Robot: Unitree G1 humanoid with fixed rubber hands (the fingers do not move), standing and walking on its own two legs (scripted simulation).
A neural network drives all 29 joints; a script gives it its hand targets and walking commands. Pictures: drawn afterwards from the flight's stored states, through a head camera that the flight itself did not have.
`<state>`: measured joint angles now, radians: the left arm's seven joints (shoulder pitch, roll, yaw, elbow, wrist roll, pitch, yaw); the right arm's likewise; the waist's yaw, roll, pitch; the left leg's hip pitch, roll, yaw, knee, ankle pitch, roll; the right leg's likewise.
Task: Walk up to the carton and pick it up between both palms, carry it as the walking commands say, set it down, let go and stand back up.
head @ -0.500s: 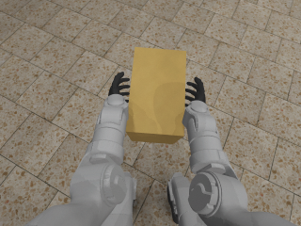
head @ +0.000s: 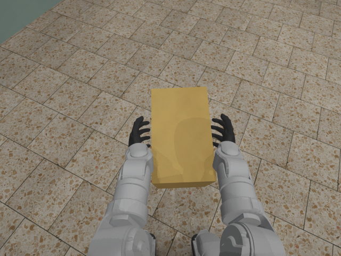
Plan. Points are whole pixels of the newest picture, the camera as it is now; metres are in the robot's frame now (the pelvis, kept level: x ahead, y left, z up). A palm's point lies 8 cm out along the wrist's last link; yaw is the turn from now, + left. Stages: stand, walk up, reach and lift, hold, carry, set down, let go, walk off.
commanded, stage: reach and lift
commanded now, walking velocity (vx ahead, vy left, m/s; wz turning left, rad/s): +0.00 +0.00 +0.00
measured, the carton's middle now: (180, 142) +0.40 -0.03 -0.08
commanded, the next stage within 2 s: hold in 1.92 s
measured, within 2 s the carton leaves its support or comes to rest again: neither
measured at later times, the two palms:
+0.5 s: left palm (132, 138) +0.34 +0.09 +0.06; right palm (238, 136) +0.33 -0.14 +0.07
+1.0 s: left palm (123, 143) +0.33 +0.10 +0.08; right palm (233, 134) +0.33 -0.12 +0.09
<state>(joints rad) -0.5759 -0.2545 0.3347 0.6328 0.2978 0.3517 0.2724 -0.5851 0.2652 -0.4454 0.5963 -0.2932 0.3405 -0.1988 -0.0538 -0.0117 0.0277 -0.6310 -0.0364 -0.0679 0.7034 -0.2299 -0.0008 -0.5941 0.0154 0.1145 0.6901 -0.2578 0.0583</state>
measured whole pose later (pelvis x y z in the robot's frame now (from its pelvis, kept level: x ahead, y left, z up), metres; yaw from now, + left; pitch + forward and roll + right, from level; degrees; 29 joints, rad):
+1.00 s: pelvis +0.01 -0.01 +0.02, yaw +0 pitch -9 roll +0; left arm -0.58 -0.24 0.41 0.65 0.38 0.68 0.20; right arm -0.62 0.28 -0.44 0.68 -0.41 0.64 -0.19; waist -0.01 -0.01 0.03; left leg -0.15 -0.02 -0.07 0.49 -0.19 -0.01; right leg -0.12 0.01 0.11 0.51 -0.22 0.03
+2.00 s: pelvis +0.01 -0.02 +0.02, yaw +1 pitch -10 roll +0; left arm -0.45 -0.21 0.27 0.50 0.31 0.75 0.14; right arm -0.50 0.23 -0.29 0.55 -0.32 0.70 -0.14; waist -0.01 -0.01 0.04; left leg -0.13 -0.02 -0.09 0.49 -0.19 -0.02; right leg -0.11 0.02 0.10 0.51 -0.24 0.02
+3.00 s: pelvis +0.00 -0.02 +0.01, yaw +0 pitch -2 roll -1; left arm -0.42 -0.20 0.19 0.43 0.23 0.79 0.21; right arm -0.48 0.23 -0.22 0.48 -0.23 0.75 -0.26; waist -0.01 0.02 -0.11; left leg -0.37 -0.01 -0.09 0.63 -0.23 -0.02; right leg -0.33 0.04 0.09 0.61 -0.25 0.03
